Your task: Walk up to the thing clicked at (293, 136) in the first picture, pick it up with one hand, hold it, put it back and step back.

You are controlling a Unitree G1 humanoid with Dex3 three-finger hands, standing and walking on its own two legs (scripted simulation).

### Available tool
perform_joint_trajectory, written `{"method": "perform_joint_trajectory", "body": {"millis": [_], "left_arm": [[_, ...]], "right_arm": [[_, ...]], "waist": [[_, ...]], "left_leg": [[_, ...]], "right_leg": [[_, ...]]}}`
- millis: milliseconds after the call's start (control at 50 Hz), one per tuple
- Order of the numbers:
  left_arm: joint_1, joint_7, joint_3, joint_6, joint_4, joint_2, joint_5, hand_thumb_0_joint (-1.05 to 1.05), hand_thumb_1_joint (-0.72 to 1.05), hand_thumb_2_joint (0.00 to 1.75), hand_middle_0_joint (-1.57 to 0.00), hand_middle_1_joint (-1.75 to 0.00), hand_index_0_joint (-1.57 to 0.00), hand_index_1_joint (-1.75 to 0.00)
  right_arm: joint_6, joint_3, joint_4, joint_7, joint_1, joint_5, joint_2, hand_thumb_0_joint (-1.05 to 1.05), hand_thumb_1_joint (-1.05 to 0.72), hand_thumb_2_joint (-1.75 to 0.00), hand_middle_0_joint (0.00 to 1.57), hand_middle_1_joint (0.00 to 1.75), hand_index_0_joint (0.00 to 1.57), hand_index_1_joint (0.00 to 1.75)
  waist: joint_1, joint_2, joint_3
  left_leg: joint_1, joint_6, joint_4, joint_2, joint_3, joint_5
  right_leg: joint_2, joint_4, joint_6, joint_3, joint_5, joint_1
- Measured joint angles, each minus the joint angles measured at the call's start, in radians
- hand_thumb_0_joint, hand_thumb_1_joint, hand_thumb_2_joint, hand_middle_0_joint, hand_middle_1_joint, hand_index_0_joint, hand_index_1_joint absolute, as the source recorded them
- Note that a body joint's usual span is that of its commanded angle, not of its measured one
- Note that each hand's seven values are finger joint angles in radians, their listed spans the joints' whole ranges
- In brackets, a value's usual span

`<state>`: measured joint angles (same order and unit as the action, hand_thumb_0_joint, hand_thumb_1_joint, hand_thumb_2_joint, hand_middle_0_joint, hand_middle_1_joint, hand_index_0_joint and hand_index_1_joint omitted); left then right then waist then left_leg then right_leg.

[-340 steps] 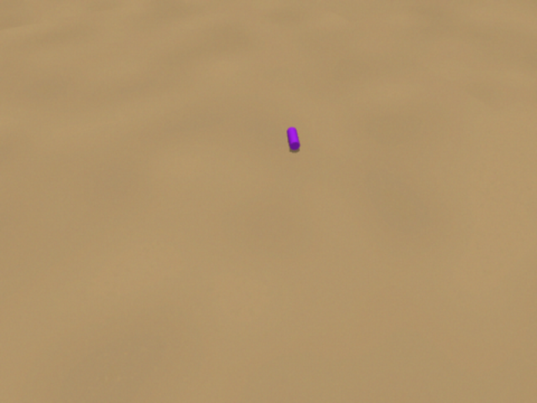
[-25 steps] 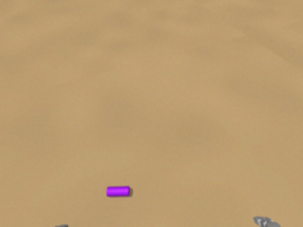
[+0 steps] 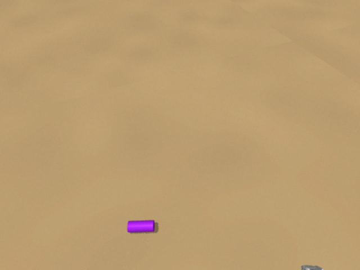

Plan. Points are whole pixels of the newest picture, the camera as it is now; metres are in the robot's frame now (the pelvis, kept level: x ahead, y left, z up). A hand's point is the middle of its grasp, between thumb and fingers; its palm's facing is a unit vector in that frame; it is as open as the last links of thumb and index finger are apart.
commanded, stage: stand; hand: left
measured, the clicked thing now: (141, 226) +0.45 +0.25 -0.75
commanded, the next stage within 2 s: none
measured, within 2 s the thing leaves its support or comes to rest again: neither
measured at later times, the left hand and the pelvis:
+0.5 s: hand out of the picture +0.05 +0.25 -0.16, palm faces -0.03 -0.94 -0.34, open 7.4 cm; pelvis -0.02 +0.00 +0.00, yaw -1 degrees
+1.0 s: hand out of the picture +0.07 +0.25 -0.16, palm faces -0.04 -0.94 -0.34, open 7.4 cm; pelvis +0.00 +0.00 +0.00, yaw -1 degrees
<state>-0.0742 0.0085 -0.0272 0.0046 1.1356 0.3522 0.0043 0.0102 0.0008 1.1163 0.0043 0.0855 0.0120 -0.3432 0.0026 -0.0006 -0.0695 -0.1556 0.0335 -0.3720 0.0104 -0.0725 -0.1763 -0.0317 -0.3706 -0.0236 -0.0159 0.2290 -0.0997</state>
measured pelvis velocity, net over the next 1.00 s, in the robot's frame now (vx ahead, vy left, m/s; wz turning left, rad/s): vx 0.00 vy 0.00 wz -0.02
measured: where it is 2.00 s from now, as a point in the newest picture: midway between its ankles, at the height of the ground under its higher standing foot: outside the picture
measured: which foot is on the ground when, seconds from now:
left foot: down 0.00-1.00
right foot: down 0.00-1.00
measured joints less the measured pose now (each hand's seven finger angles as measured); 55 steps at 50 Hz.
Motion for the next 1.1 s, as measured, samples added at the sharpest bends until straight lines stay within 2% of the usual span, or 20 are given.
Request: {"method": "perform_joint_trajectory", "body": {"millis": [180, 460, 740, 1100], "left_arm": [[-0.004, 0.003, 0.012, 0.004, 0.009, -0.006, 0.001, 0.01, 0.90, 0.89, -0.20, -0.30, -0.20, -0.30], [-0.031, 0.004, 0.018, 0.005, 0.007, -0.002, 0.007, 0.01, 0.90, 0.89, -0.20, -0.30, -0.20, -0.30], [-0.043, 0.006, 0.020, 0.003, -0.005, 0.006, 0.006, 0.01, 0.90, 0.89, -0.20, -0.30, -0.20, -0.30], [-0.025, 0.003, 0.023, 0.004, -0.011, 0.004, 0.002, 0.01, 0.90, 0.89, -0.20, -0.30, -0.20, -0.30]], "right_arm": [[-0.001, -0.001, 0.004, 0.003, -0.026, -0.003, -0.004, 0.00, -0.91, -0.90, 0.20, 0.30, 0.20, 0.30], [-0.005, 0.002, 0.020, 0.010, 0.004, 0.001, -0.007, 0.00, -0.91, -0.90, 0.20, 0.30, 0.20, 0.30], [-0.006, 0.002, 0.027, 0.011, 0.037, 0.002, -0.008, 0.00, -0.91, -0.90, 0.20, 0.30, 0.20, 0.30], [0.003, -0.005, 0.017, 0.004, 0.004, -0.003, -0.008, 0.00, -0.91, -0.90, 0.20, 0.30, 0.20, 0.30]], "waist": [[0.000, 0.003, -0.012], [-0.003, 0.004, 0.006], [-0.007, -0.004, 0.004], [-0.002, 0.000, 0.010]], "left_leg": [[0.003, 0.003, 0.035, 0.007, 0.004, 0.032], [-0.003, 0.008, 0.040, 0.014, 0.005, 0.046], [-0.015, 0.006, 0.035, 0.012, 0.009, 0.040], [0.006, 0.007, 0.044, 0.010, 0.015, 0.021]], "right_leg": [[0.006, 0.027, 0.003, 0.005, -0.030, -0.004], [0.013, 0.027, 0.007, 0.007, -0.043, -0.013], [0.011, 0.019, 0.006, 0.011, -0.036, -0.028], [0.008, 0.021, 0.005, 0.015, -0.016, -0.011]]}}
